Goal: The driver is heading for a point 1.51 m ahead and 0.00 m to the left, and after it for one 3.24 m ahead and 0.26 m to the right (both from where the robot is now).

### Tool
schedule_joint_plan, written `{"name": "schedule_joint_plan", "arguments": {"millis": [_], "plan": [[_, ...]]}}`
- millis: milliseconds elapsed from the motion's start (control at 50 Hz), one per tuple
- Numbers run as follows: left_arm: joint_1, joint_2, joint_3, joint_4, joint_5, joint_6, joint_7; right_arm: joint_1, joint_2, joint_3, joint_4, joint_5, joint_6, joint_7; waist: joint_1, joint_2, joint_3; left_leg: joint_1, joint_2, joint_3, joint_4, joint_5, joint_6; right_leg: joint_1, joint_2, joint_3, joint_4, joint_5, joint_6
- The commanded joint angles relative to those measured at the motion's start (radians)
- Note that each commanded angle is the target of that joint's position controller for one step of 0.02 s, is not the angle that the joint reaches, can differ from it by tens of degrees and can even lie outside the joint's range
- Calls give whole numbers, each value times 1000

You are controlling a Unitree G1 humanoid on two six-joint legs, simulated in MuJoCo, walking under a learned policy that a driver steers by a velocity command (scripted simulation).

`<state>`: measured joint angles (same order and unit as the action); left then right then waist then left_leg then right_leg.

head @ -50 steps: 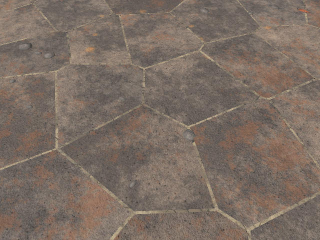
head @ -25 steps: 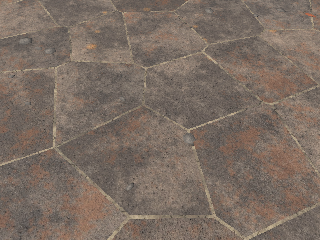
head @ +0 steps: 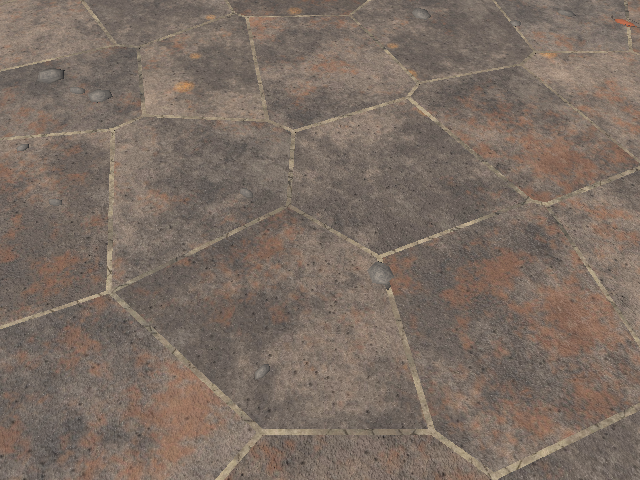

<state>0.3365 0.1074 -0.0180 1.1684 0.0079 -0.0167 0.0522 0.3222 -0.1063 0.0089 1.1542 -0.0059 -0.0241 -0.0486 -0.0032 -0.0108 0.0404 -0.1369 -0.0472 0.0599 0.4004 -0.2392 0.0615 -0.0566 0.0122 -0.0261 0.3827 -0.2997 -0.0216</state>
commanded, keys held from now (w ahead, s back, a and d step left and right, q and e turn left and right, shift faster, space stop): no key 0.84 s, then w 0.16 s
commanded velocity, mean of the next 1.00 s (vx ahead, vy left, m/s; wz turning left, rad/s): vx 0.03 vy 0.00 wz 0.00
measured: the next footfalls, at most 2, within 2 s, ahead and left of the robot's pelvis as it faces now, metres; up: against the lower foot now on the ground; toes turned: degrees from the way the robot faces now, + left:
right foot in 1.18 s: +0.07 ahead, -0.12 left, +0.00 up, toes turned -5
left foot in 1.60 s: +0.35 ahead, +0.02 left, +0.00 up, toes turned +4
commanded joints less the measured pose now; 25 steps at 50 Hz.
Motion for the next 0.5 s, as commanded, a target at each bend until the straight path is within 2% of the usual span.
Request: {"name": "schedule_joint_plan", "arguments": {"millis": [20,500], "plan": [[101,55,6,7,0,0,1,90,-64,-8,1,0,-1,-1,0,7,54,13,142,-130,-57,275,12,-76,-108,83,-55,226,-27],[130,45,1,13,1,0,-2,116,-56,-4,7,0,0,4,-3,6,73,-21,137,-141,-87,156,11,-111,-108,85,-65,148,-27]]}}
